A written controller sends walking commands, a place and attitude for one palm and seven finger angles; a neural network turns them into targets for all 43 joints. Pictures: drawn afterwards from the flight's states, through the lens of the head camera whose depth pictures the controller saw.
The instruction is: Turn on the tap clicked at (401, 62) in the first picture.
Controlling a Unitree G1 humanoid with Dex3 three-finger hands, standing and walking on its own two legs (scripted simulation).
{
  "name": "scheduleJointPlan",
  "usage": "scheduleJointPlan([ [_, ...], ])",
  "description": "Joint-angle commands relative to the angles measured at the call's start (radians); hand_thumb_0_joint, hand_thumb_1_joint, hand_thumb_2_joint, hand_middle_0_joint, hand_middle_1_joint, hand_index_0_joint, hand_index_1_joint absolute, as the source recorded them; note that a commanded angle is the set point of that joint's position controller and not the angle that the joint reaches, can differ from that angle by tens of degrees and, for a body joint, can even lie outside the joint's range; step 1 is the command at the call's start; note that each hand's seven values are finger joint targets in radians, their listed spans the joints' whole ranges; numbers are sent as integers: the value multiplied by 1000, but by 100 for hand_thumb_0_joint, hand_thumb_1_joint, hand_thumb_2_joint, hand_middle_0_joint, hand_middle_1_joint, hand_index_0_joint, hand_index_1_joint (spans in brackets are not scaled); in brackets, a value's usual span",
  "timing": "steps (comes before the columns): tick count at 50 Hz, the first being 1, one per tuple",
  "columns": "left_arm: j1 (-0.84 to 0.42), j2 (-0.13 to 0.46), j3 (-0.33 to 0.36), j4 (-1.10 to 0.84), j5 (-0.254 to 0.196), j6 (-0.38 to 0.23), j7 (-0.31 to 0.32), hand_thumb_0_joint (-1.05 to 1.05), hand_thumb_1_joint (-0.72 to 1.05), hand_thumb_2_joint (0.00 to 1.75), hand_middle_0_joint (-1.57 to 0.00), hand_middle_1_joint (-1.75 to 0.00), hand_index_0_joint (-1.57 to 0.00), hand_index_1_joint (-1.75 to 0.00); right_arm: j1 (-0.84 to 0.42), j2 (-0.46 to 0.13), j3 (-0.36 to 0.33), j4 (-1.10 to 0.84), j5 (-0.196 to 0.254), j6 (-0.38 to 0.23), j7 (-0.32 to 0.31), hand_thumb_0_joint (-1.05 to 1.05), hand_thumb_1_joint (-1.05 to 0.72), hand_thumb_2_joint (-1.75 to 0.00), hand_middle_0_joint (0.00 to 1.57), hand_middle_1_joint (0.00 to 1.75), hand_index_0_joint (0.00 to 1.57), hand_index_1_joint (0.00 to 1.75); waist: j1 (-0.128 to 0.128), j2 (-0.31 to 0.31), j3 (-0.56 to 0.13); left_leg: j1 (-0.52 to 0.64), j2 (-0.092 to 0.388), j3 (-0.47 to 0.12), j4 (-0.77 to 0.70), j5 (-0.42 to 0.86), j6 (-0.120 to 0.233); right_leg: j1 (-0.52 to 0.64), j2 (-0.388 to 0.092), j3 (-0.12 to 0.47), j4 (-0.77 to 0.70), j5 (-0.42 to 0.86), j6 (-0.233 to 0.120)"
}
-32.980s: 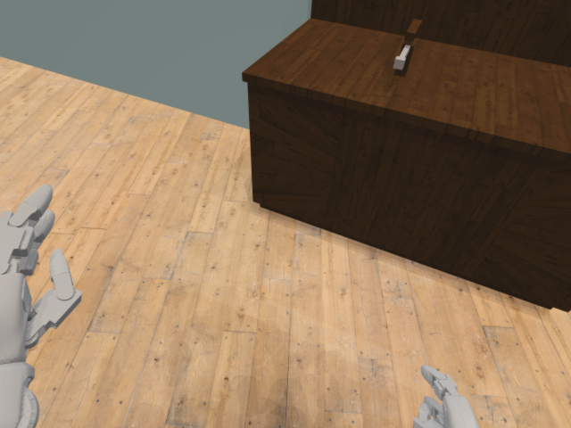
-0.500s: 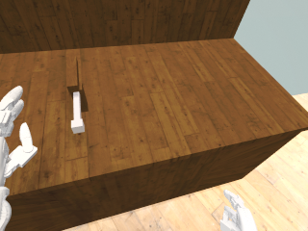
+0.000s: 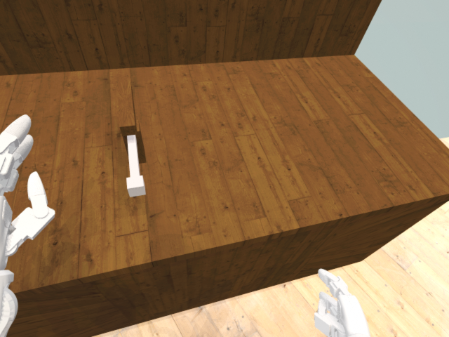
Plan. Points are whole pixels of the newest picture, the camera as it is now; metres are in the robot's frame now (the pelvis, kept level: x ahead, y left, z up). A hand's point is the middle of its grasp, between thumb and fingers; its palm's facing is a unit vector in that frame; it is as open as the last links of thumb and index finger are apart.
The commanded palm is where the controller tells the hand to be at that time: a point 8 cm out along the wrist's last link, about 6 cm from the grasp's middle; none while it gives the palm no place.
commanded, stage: look again from close up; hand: left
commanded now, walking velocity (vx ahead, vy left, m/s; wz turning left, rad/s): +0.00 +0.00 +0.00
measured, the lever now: (136, 186) +0.34 +0.20 +0.05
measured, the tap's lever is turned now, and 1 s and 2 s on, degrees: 0 0 0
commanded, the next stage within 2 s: shuffle to correct the standing spot in 0.32 s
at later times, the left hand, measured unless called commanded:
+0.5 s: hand (73, 223) +0.21 +0.22 +0.16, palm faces +0.38 -0.85 -0.36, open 7.4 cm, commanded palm +0.16 +0.25 +0.18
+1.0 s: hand (138, 218) +0.23 +0.15 +0.16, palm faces +0.31 -0.87 -0.39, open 7.4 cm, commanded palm +0.17 +0.18 +0.18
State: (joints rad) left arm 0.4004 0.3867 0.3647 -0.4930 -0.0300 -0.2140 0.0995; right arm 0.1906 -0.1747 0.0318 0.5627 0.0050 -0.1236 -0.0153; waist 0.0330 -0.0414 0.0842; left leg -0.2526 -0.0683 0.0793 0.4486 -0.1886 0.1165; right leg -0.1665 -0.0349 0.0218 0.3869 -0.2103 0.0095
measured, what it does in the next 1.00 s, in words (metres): shifts its weight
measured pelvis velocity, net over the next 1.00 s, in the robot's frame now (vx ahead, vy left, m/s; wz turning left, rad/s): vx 0.00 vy -0.09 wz -0.02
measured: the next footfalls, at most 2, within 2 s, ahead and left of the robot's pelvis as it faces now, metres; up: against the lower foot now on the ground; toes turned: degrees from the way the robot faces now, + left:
none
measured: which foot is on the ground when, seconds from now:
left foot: down 0.00-1.00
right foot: down 0.00-1.00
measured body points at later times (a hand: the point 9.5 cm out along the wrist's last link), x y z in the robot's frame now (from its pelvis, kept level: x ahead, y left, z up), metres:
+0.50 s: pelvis +0.00 -0.03 +0.00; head +0.01 -0.01 +0.45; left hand +0.19 +0.26 +0.18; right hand +0.17 -0.25 -0.07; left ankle +0.04 +0.03 -0.74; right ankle +0.00 -0.18 -0.74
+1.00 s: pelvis +0.00 -0.09 +0.00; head +0.03 -0.08 +0.45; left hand +0.21 +0.19 +0.18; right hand +0.18 -0.33 -0.07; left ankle +0.04 +0.03 -0.74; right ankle +0.00 -0.18 -0.74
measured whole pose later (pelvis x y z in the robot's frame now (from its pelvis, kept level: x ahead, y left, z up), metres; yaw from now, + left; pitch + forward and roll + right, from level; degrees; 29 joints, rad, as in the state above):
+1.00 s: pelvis +0.00 -0.09 +0.00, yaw -1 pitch +0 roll -2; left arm 0.44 0.38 0.36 -0.49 -0.08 -0.16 0.07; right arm 0.20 -0.20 -0.01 0.55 0.02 -0.09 -0.03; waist 0.02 0.00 0.05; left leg -0.30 0.06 0.04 0.51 -0.22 -0.01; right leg -0.20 0.09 -0.01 0.41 -0.22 -0.06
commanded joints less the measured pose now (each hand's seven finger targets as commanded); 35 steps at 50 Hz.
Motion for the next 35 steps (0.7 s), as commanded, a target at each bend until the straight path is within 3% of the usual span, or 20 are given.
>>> scheduleJointPlan([
  [1,-51,154,106,-199,-4,-59,26,0,90,90,-20,-30,-20,-30,-75,-149,-66,-148,15,-44,-20,0,-90,-90,20,30,20,30,-13,123,-180,109,206,-190,-149,91,-167,6,-11,-23,-17,54,-30],
  [2,-54,121,72,-183,-7,-62,21,0,90,90,-20,-30,-20,-30,-68,-155,-63,-143,7,-40,-20,0,-90,-90,20,30,20,30,-15,121,-176,93,203,-189,-157,40,-156,6,-7,-20,-19,52,-30],
  [5,-70,136,81,-194,-2,-65,25,0,90,90,-20,-30,-20,-30,-64,-153,-70,-148,11,-43,-24,0,-90,-90,20,30,20,30,-15,143,-167,69,205,-202,-183,-57,-151,15,-9,-10,-13,33,-31],
  [6,-82,157,99,-215,2,-66,30,0,90,90,-20,-30,-20,-30,-84,-151,-66,-148,16,-43,-26,0,-90,-90,20,30,20,30,-13,157,-169,67,203,-201,-180,-49,-149,19,-9,-12,-15,38,-30],
  [7,-78,129,71,-202,0,-70,26,0,90,90,-20,-30,-20,-30,-75,-155,-64,-144,8,-41,-26,0,-90,-90,20,30,20,30,-13,143,-174,59,200,-203,-186,-81,-140,22,-4,-14,-15,37,-29],
  [11,-65,156,99,-199,3,-66,31,0,90,90,-20,-30,-20,-30,-81,-151,-68,-145,18,-45,-29,0,-90,-90,20,30,20,30,-12,134,-171,61,195,-195,-172,-74,-137,20,-12,-4,-27,39,-30],
  [12,-63,123,70,-174,0,-67,26,0,90,90,-20,-30,-20,-30,-72,-156,-65,-141,9,-43,-28,0,-90,-90,20,30,20,30,-14,119,-160,41,191,-194,-176,-103,-126,17,-7,-3,-33,38,-29],
  [14,-71,138,82,-176,1,-68,26,0,90,90,-20,-30,-20,-30,-66,-154,-70,-143,12,-46,-29,0,-90,-90,20,30,20,30,-15,128,-162,38,192,-195,-175,-116,-124,23,-11,4,-31,35,-31],
  [16,-69,157,100,-186,5,-66,30,0,90,90,-20,-30,-20,-30,-79,-151,-68,-143,18,-47,-30,0,-90,-90,20,30,20,30,-14,130,-166,45,189,-193,-171,-91,-127,25,-11,-1,-32,42,-29],
  [17,-57,124,71,-160,1,-67,23,0,90,90,-20,-30,-20,-30,-71,-154,-65,-140,10,-44,-29,0,-90,-90,20,30,20,30,-13,104,-164,43,185,-187,-165,-95,-114,20,-8,0,-43,49,-28],
  [18,-65,128,70,-171,-1,-64,22,0,90,90,-20,-30,-20,-30,-68,-151,-70,-145,15,-46,-29,0,-90,-90,20,30,20,30,-19,121,-161,44,184,-186,-161,-92,-115,19,-14,11,-45,45,-32],
  [20,-58,129,74,-154,0,-61,21,0,90,90,-20,-30,-20,-30,-63,-151,-71,-144,15,-45,-29,0,-90,-90,20,30,20,30,-18,100,-155,42,179,-179,-152,-105,-107,9,-16,20,-58,41,-33],
  [21,-52,150,96,-157,1,-59,25,0,90,90,-20,-30,-20,-30,-78,-150,-68,-142,19,-44,-31,0,-90,-90,20,30,20,30,-16,101,-159,41,175,-176,-146,-90,-108,15,-18,16,-62,48,-31],
  [22,-50,117,64,-129,-5,-58,18,0,90,90,-20,-30,-20,-30,-70,-149,-63,-138,11,-41,-30,0,-90,-90,20,30,20,30,-17,61,-155,43,175,-172,-145,-102,-100,1,-11,14,-72,42,-28],
  [25,-87,133,75,-160,-7,-58,15,0,90,90,-20,-30,-20,-30,-64,-148,-73,-144,15,-43,-31,0,-90,-90,20,30,20,30,-21,93,-160,76,195,-188,-159,-84,-108,-18,0,22,-56,43,-28],
  [26,-101,156,92,-186,-4,-58,18,0,90,90,-20,-30,-20,-30,-84,-145,-69,-143,20,-43,-31,0,-90,-90,20,30,20,30,-19,129,-165,82,202,-192,-171,-74,-116,-18,6,7,-40,39,-24],
  [28,-114,140,72,-195,-10,-58,14,0,90,90,-20,-30,-20,-30,-75,-142,-72,-152,17,-44,-29,0,-90,-90,20,30,20,30,-19,158,-170,79,221,-201,-183,-87,-108,-11,10,5,-24,35,-22],
  [31,-81,161,102,-181,-13,-48,16,0,90,90,-20,-30,-20,-30,-79,-137,-72,-154,20,-41,-25,0,-90,-90,20,30,20,30,-15,135,-169,80,231,-195,-169,-71,-104,-14,12,-3,-28,38,-19],
  [32,-73,131,74,-164,-18,-46,10,0,90,90,-20,-30,-20,-30,-69,-143,-70,-152,13,-35,-23,0,-90,-90,20,30,20,30,-18,113,-165,67,226,-186,-158,-63,-96,-13,16,-5,-40,49,-17],
  [35,-66,141,88,-174,-24,-41,6,0,90,90,-20,-30,-20,-30,-59,-142,-82,-161,18,-33,-18,0,-90,-90,20,30,20,30,-21,107,-176,81,219,-170,-115,-31,-95,-22,4,20,-50,71,-26],
])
